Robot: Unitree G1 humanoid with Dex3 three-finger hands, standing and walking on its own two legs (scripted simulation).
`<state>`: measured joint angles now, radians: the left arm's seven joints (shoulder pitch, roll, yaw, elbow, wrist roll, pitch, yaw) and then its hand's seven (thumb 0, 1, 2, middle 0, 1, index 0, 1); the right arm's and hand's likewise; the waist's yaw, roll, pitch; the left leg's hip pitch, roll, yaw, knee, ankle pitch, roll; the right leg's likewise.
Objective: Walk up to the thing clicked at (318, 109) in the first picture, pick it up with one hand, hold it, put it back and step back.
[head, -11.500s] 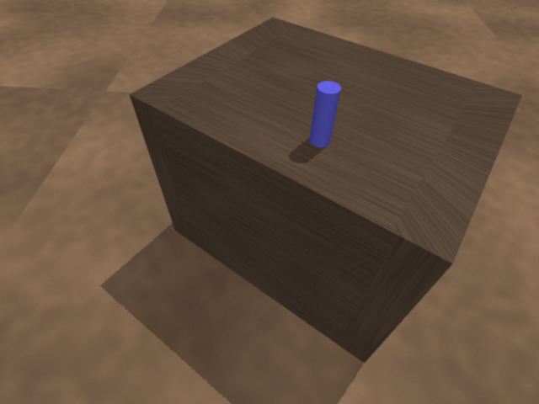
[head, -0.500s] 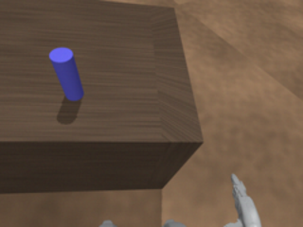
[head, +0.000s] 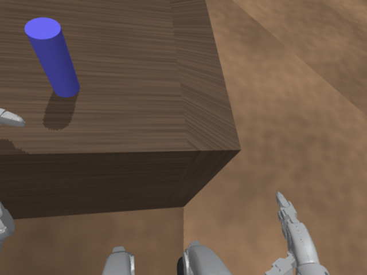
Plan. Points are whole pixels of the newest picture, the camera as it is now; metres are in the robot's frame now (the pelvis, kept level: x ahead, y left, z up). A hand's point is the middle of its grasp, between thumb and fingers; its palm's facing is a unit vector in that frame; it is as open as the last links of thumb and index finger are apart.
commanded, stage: close in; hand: left
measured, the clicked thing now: (56, 62) +0.53 +0.21 +0.08
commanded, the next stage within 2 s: close in 0.62 s
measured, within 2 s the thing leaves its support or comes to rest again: leaves its support in 1.82 s
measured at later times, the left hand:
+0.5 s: hand (47, 80) +0.51 +0.23 +0.05, palm faces +0.18 -0.98 +0.03, open 17.5 cm
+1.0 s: hand (59, 72) +0.52 +0.21 +0.06, palm faces +0.20 -0.98 +0.01, open 16.2 cm
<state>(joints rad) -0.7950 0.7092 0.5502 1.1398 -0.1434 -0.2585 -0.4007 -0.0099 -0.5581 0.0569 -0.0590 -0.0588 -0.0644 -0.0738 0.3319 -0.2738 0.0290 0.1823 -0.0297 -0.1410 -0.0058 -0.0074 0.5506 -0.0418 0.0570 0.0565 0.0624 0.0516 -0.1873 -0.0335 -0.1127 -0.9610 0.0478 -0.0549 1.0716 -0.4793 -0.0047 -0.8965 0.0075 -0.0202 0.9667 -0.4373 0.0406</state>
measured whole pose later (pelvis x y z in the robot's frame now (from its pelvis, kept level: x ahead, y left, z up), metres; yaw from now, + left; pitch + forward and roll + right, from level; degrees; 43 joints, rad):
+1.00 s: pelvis -0.01 -0.01 -0.01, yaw -1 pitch +23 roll -3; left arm -0.90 0.56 0.48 1.15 -0.05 -0.35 -0.09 -0.01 -0.60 0.06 -0.36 -0.21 -0.38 -0.20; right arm 0.39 -0.25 -0.02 -0.03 -0.05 0.02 0.04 -0.01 0.51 -0.05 0.06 0.06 0.06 0.05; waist -0.23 0.00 -0.12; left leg -1.03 0.05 -0.04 1.13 -0.50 -0.02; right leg -1.00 0.01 0.00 1.06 -0.47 0.03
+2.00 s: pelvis +0.01 -0.01 +0.00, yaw -1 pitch +21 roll -3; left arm -0.85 0.51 0.43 1.04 -0.05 -0.27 -0.06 0.01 -0.15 1.16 -0.83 -1.18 -0.85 -1.18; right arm 0.38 -0.24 -0.02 0.03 -0.04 0.05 0.03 -0.01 0.54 -0.05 0.06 0.06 0.06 0.05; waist -0.19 0.00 -0.13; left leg -0.94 0.05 -0.03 1.06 -0.49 -0.01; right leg -0.90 0.01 0.00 0.99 -0.46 0.04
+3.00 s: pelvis +0.02 -0.01 +0.02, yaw -1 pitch +16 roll -2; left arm -0.79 0.42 0.38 0.89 -0.09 -0.13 -0.04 0.00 -0.17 1.19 -0.82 -1.20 -0.85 -1.19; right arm 0.36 -0.24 -0.07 0.18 -0.01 0.04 0.01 -0.01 0.55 -0.05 0.05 0.06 0.06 0.05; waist -0.12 0.03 -0.12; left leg -0.76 0.05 -0.01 0.92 -0.45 -0.01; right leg -0.73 0.00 0.02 0.85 -0.41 0.04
